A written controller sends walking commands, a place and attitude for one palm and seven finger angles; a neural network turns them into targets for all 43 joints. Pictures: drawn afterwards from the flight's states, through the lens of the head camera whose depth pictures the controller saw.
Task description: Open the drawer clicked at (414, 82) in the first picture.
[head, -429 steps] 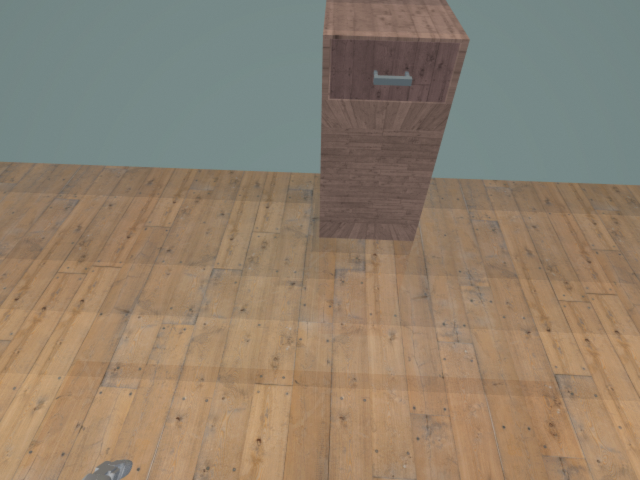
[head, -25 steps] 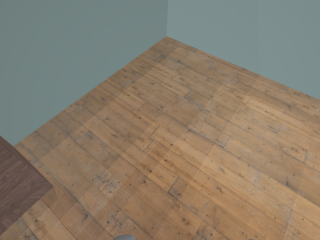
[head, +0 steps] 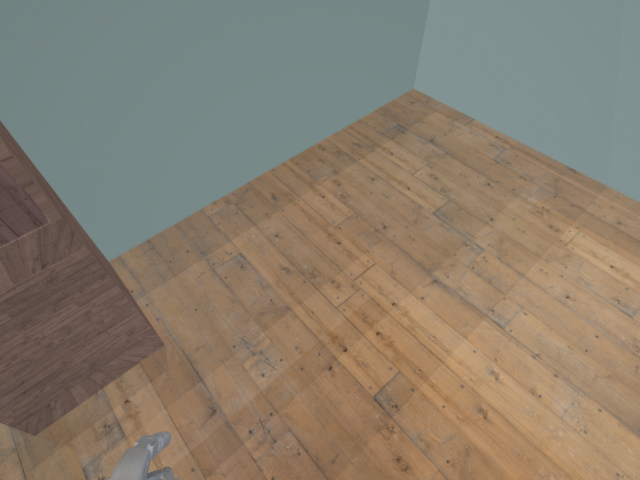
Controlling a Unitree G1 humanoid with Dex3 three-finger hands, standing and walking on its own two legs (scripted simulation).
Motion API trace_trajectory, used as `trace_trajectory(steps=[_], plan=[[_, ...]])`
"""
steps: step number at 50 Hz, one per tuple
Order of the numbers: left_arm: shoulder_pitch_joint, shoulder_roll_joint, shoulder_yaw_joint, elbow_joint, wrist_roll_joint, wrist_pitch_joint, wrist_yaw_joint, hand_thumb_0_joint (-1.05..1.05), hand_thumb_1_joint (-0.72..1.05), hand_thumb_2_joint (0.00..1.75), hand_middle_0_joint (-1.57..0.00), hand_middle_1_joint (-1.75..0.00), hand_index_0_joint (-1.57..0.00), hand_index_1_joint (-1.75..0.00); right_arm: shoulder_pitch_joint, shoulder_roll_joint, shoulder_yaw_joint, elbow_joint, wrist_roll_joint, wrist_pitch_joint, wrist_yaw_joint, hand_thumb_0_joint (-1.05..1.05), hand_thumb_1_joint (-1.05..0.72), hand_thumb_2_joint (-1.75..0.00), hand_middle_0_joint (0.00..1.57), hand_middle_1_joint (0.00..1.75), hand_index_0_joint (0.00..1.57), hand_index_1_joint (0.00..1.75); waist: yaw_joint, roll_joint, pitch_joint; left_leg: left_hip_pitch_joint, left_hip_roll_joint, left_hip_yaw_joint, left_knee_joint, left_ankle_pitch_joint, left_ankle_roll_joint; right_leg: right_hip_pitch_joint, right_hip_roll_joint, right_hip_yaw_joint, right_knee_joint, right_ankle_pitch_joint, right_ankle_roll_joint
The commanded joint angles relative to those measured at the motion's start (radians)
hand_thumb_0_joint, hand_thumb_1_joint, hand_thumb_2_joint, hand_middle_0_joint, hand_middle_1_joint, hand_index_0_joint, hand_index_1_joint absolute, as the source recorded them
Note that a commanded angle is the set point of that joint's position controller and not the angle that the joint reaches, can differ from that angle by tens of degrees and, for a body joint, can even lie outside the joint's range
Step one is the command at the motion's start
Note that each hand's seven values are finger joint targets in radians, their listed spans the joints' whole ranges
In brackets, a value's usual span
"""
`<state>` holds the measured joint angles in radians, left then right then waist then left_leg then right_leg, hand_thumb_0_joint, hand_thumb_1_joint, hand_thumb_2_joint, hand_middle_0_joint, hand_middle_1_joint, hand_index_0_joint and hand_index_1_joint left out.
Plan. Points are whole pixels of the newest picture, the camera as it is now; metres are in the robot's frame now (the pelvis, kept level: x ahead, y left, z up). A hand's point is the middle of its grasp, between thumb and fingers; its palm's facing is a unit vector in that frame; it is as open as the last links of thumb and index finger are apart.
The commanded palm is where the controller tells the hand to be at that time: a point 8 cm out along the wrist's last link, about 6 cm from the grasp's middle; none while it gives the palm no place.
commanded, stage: turn to face it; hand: left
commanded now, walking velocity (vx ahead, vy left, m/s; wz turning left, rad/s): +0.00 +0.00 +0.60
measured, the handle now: out of the picture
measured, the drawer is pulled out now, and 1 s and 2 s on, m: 0.00 0.00 0.00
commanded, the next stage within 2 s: take the last steps up to it in 1.12 s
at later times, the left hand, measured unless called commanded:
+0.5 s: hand out of the picture -0.06 +0.18 -0.16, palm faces +0.36 -0.89 -0.27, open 7.4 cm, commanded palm none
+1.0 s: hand out of the picture -0.04 +0.22 -0.15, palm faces +0.55 -0.78 -0.28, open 7.4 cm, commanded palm none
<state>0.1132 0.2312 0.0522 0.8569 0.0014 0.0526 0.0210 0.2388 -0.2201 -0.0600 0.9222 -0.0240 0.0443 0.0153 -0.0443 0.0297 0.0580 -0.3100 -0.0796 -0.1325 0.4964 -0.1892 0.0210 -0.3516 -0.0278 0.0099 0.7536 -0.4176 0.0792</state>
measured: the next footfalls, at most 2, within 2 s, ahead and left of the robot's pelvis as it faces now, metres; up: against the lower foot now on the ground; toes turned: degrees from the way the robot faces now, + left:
right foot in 0.06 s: +0.04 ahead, -0.13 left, +0.00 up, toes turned +2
left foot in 0.56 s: -0.04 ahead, +0.11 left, +0.00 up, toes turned +27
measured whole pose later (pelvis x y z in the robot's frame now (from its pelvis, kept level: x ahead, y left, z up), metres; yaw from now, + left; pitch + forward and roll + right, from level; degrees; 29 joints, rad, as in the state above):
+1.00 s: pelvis -0.02 -0.02 +0.00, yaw +34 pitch -1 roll +0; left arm 0.15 0.23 0.04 0.88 0.00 0.04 0.02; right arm 0.21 -0.22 -0.05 0.93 -0.02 0.04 0.01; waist -0.02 0.03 0.06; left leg -0.27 -0.05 -0.10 0.53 -0.25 0.01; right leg -0.32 -0.04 -0.03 0.68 -0.35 0.08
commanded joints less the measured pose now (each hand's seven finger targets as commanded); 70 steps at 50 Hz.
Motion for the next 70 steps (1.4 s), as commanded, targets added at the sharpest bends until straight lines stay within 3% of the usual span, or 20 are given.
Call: trace_trajectory(steps=[1,3,4,9,21,25,26,27,28,29,34,43,49,50,51,52,53,58,62,70], plan=[[0.123,0.125,0.038,-0.059,0.000,-0.046,0.011,0.00,0.90,0.90,-0.20,-0.30,-0.20,-0.30,-0.043,-0.189,-0.062,-0.089,0.011,-0.014,-0.014,0.00,-0.90,-0.90,0.20,0.30,0.20,0.30,0.068,0.072,-0.158,-0.034,0.178,-0.283,-0.025,0.199,0.069,0.266,-0.003,-0.002,-0.368,0.185,-0.019],[0.143,0.265,0.062,-0.066,0.023,-0.053,0.022,0.00,0.90,0.90,-0.20,-0.30,-0.20,-0.30,-0.031,-0.098,-0.049,-0.122,0.015,-0.014,-0.009,0.00,-0.90,-0.90,0.20,0.30,0.20,0.30,0.090,-0.338,-0.130,-0.360,-0.034,0.043,0.372,-0.371,-0.072,0.393,-0.456,0.411,-0.529,0.172,-0.191],[0.112,0.246,0.052,-0.079,0.017,-0.047,0.025,0.00,0.90,0.90,-0.20,-0.30,-0.20,-0.30,-0.051,-0.155,-0.061,-0.118,0.003,-0.008,-0.008,0.00,-0.90,-0.90,0.20,0.30,0.20,0.30,0.077,-0.218,-0.095,-0.304,0.031,0.012,0.546,-0.375,-0.060,0.227,-0.474,0.352,-0.523,0.189,-0.238],[0.010,0.125,0.021,-0.090,0.013,-0.063,0.015,0.00,0.90,0.90,-0.20,-0.30,-0.20,-0.30,0.025,-0.115,-0.056,-0.039,0.000,0.019,0.016,0.00,-0.90,-0.90,0.20,0.30,0.20,0.30,0.003,-0.183,-0.005,-0.282,0.086,0.087,0.740,-0.149,-0.093,0.159,-0.263,0.018,-0.461,0.344,-0.166],[0.189,0.190,0.044,-0.007,0.029,-0.053,0.011,0.00,0.90,0.90,-0.20,-0.30,-0.20,-0.30,-0.158,-0.091,-0.021,-0.081,0.013,0.006,0.017,0.00,-0.90,-0.90,0.20,0.30,0.20,0.30,0.096,-0.242,-0.069,-0.164,0.112,0.208,0.332,-0.257,-0.097,0.317,-0.341,-0.086,-0.355,0.636,-0.203],[0.174,0.211,0.054,0.002,0.024,-0.045,0.007,0.00,0.90,0.90,-0.20,-0.30,-0.20,-0.30,-0.097,-0.105,-0.017,-0.078,0.013,-0.011,0.011,0.00,-0.90,-0.90,0.20,0.30,0.20,0.30,0.064,-0.231,-0.132,0.006,0.091,0.253,0.072,-0.135,-0.067,0.304,-0.342,-0.160,-0.225,0.666,-0.156],[0.163,0.204,0.055,0.004,0.016,-0.040,0.005,0.00,0.90,0.90,-0.20,-0.30,-0.20,-0.30,-0.049,-0.132,-0.025,-0.067,0.011,-0.018,0.012,0.00,-0.90,-0.90,0.20,0.30,0.20,0.30,0.031,-0.166,-0.156,0.139,0.102,0.228,-0.063,-0.002,-0.055,0.225,-0.326,-0.191,-0.119,0.588,-0.113],[0.165,0.166,0.051,-0.019,0.008,-0.036,-0.001,0.00,0.90,0.90,-0.20,-0.30,-0.20,-0.30,0.019,-0.225,-0.049,-0.058,0.005,-0.028,0.006,0.00,-0.90,-0.90,0.20,0.30,0.20,0.30,-0.012,0.045,-0.210,0.334,0.245,0.028,-0.119,0.217,0.014,0.024,-0.242,-0.231,0.085,0.351,-0.046],[0.119,0.099,0.026,-0.067,0.005,-0.033,-0.008,0.00,0.90,0.90,-0.20,-0.30,-0.20,-0.30,0.076,-0.331,-0.074,-0.051,0.009,-0.029,-0.003,0.00,-0.90,-0.90,0.20,0.30,0.20,0.30,-0.045,0.304,-0.202,0.421,0.488,-0.283,-0.128,0.661,0.153,-0.249,-0.111,-0.195,0.284,-0.264,0.023],[0.066,0.128,0.025,-0.079,0.015,-0.021,0.000,0.00,0.90,0.90,-0.20,-0.30,-0.20,-0.30,0.116,-0.331,-0.072,-0.024,0.011,-0.021,-0.007,0.00,-0.90,-0.90,0.20,0.30,0.20,0.30,-0.056,0.185,-0.213,0.396,0.525,-0.240,-0.095,0.687,0.218,-0.255,-0.118,-0.085,0.378,-0.272,0.005],[0.082,0.126,0.035,-0.019,0.016,-0.019,-0.011,0.00,0.90,0.90,-0.20,-0.30,-0.20,-0.30,-0.086,-0.215,-0.034,-0.080,0.004,-0.031,-0.026,0.00,-0.90,-0.90,0.20,0.30,0.20,0.30,0.030,0.130,-0.057,0.169,0.304,-0.074,-0.139,0.433,0.124,-0.206,-0.098,-0.037,0.407,-0.002,0.015],[0.035,0.100,0.022,-0.048,0.011,-0.018,-0.001,0.00,0.90,0.90,-0.20,-0.30,-0.20,-0.30,-0.036,-0.211,-0.041,-0.071,0.000,-0.024,-0.021,0.00,-0.90,-0.90,0.20,0.30,0.20,0.30,0.013,0.110,-0.059,0.138,0.300,-0.168,-0.159,0.273,0.157,-0.113,-0.049,-0.030,0.160,-0.016,0.018],[0.146,0.090,0.021,-0.020,0.003,-0.044,0.006,0.00,0.90,0.90,-0.20,-0.30,-0.20,-0.30,-0.062,-0.188,-0.041,-0.070,0.005,-0.018,-0.020,0.00,-0.90,-0.90,0.20,0.30,0.20,0.30,0.069,0.099,-0.106,0.013,0.241,-0.188,-0.039,0.279,0.105,0.189,-0.001,-0.058,-0.253,0.176,-0.006],[0.182,0.122,0.028,-0.011,0.008,-0.056,0.009,0.00,0.90,0.90,-0.20,-0.30,-0.20,-0.30,-0.050,-0.151,-0.038,-0.069,0.013,-0.020,-0.017,0.00,-0.90,-0.90,0.20,0.30,0.20,0.30,0.082,0.011,-0.128,-0.061,0.184,-0.144,0.042,0.153,0.052,0.306,-0.063,-0.001,-0.381,0.251,-0.017],[0.195,0.218,0.045,-0.011,0.026,-0.067,0.018,0.00,0.90,0.90,-0.20,-0.30,-0.20,-0.30,-0.026,-0.081,-0.027,-0.082,0.022,-0.021,-0.011,0.00,-0.90,-0.90,0.20,0.30,0.20,0.30,0.083,-0.264,-0.144,-0.234,0.049,0.010,0.248,-0.145,-0.026,0.414,-0.307,0.254,-0.453,0.319,-0.098],[0.199,0.252,0.047,-0.021,0.024,-0.063,0.017,0.00,0.90,0.90,-0.20,-0.30,-0.20,-0.30,-0.056,-0.099,-0.033,-0.100,0.015,-0.015,-0.017,0.00,-0.90,-0.90,0.20,0.30,0.20,0.30,0.095,-0.301,-0.114,-0.242,0.017,0.054,0.451,-0.411,-0.049,0.277,-0.468,0.366,-0.478,0.432,-0.213],[0.167,0.223,0.039,-0.032,0.021,-0.058,0.017,0.00,0.90,0.90,-0.20,-0.30,-0.20,-0.30,-0.052,-0.112,-0.039,-0.088,0.009,-0.006,-0.014,0.00,-0.90,-0.90,0.20,0.30,0.20,0.30,0.077,-0.172,-0.095,-0.215,0.042,0.024,0.586,-0.377,-0.044,0.187,-0.432,0.287,-0.476,0.373,-0.247],[0.078,0.113,0.018,-0.029,0.016,-0.069,0.014,0.00,0.90,0.90,-0.20,-0.30,-0.20,-0.30,0.017,-0.092,-0.037,0.002,0.003,0.009,0.000,0.00,-0.90,-0.90,0.20,0.30,0.20,0.30,0.026,-0.203,-0.040,-0.232,0.089,0.073,0.696,-0.169,-0.075,0.176,-0.253,0.039,-0.453,0.395,-0.170],[0.190,0.125,0.022,0.025,0.023,-0.075,0.015,0.00,0.90,0.90,-0.20,-0.30,-0.20,-0.30,-0.035,-0.068,-0.022,0.009,0.006,0.006,-0.004,0.00,-0.90,-0.90,0.20,0.30,0.20,0.30,0.072,-0.199,-0.062,-0.206,0.102,0.113,0.544,-0.212,-0.092,0.270,-0.275,0.029,-0.437,0.501,-0.193],[0.263,0.149,0.029,0.119,0.035,-0.086,-0.003,0.00,0.90,0.90,-0.20,-0.30,-0.20,-0.30,-0.073,-0.034,-0.002,0.008,0.005,-0.037,0.013,0.00,-0.90,-0.90,0.20,0.30,0.20,0.30,0.098,-0.218,-0.016,-0.048,0.112,0.215,0.171,-0.253,-0.042,0.197,-0.305,0.073,-0.529,0.012,-0.212]])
